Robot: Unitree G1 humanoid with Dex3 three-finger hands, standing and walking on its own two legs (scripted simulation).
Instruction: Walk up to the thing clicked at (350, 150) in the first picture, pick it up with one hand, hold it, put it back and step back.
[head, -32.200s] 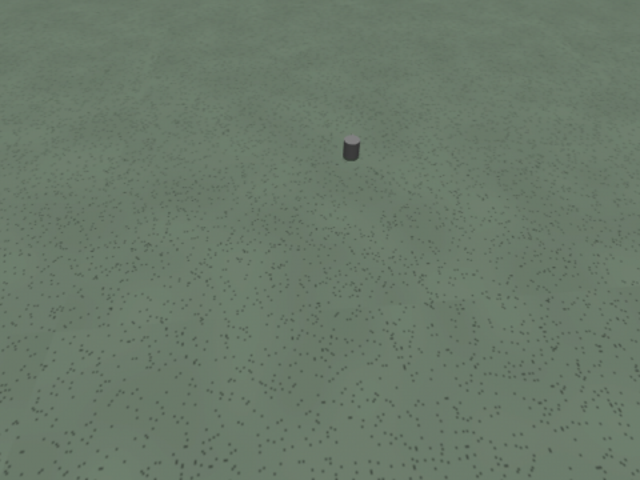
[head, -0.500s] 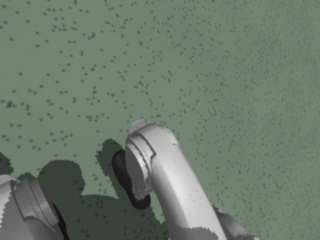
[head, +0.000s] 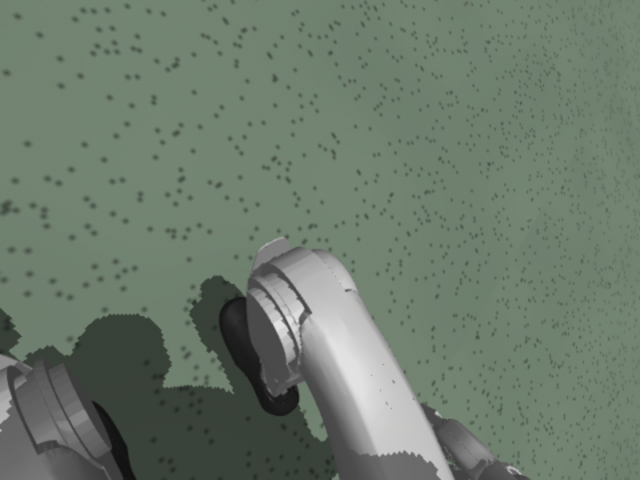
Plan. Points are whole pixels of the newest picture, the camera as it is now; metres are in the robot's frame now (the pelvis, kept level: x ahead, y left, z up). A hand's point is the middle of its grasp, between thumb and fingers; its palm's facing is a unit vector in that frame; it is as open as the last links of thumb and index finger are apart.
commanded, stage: open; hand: left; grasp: from above
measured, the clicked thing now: out of the picture +0.54 +0.34 -0.27
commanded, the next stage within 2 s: withdraw in 0.50 s
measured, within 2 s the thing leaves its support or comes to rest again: neither
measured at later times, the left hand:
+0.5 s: hand out of the picture +0.51 +0.32 -0.23, palm faces -0.45 -0.13 -0.88, open 13.4 cm
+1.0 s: hand out of the picture +0.55 +0.35 -0.12, palm faces -0.28 -0.08 -0.96, open 14.2 cm
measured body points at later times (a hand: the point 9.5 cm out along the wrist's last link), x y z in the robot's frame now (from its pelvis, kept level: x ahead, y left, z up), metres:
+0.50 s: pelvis +0.00 +0.00 +0.00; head +0.29 +0.12 +0.32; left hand +0.53 +0.32 -0.18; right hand +0.03 -0.25 -0.05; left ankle +0.06 +0.12 -0.28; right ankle +0.13 -0.12 -0.28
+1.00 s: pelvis +0.00 +0.00 +0.02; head +0.27 +0.11 +0.36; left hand +0.56 +0.35 -0.07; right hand +0.05 -0.25 -0.05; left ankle +0.06 +0.12 -0.28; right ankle +0.13 -0.12 -0.28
